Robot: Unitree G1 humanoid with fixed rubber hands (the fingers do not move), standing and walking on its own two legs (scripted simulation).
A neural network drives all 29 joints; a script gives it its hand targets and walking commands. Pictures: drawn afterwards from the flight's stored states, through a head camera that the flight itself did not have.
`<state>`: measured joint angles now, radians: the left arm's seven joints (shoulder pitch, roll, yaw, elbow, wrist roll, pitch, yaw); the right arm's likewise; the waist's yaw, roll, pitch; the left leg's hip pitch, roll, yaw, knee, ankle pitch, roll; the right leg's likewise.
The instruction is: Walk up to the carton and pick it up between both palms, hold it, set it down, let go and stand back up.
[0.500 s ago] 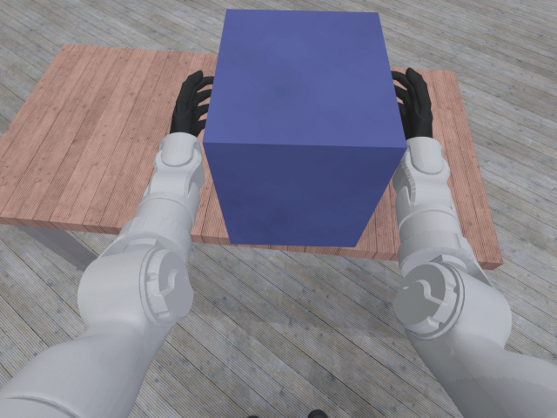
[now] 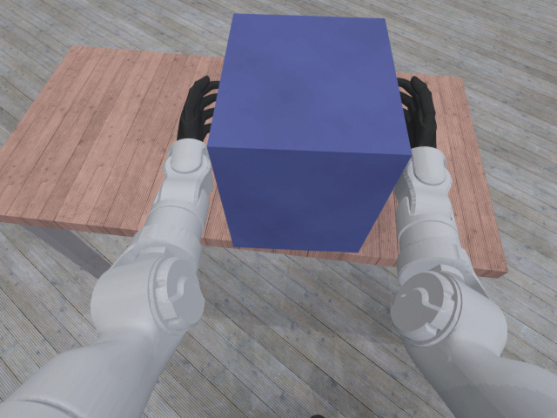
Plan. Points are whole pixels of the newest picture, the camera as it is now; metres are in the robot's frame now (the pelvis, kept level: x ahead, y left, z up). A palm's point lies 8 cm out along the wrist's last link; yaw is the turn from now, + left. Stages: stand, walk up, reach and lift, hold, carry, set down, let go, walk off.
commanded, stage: reach and lift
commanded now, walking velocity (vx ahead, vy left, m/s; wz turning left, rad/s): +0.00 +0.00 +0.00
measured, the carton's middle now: (301, 144) +0.52 -0.05 +0.04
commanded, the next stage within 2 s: none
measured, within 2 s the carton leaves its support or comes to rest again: leaves its support in 0.54 s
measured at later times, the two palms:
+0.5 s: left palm (188, 135) +0.49 +0.11 +0.09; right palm (413, 138) +0.46 -0.20 +0.10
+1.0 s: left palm (145, 137) +0.43 +0.14 +0.16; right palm (426, 105) +0.42 -0.17 +0.20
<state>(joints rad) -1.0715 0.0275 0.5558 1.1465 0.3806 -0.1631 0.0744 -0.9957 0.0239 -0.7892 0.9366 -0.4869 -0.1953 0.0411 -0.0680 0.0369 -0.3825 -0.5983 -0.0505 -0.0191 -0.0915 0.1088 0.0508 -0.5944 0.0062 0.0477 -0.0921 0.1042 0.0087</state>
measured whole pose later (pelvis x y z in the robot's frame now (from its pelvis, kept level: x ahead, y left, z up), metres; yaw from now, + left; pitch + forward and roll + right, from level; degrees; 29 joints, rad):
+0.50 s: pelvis +0.01 +0.00 +0.00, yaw +1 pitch +33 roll +0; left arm -1.04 0.11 0.31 1.24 0.12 -0.17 0.11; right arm -0.95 -0.04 -0.48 1.02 -0.19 -0.15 -0.07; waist -0.09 0.04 -0.43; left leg -0.62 -0.05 -0.03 -0.03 0.07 0.05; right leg -0.59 0.01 0.04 -0.07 0.08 0.00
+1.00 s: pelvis -0.01 -0.01 +0.01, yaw +3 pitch +21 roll -1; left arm -0.93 0.11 0.23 1.05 0.04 0.15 0.12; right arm -1.00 -0.07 -0.36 1.05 -0.11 0.10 -0.10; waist -0.08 0.04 -0.43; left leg -0.54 -0.05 -0.07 0.24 -0.07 0.03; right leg -0.49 0.02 -0.02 0.18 -0.06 -0.01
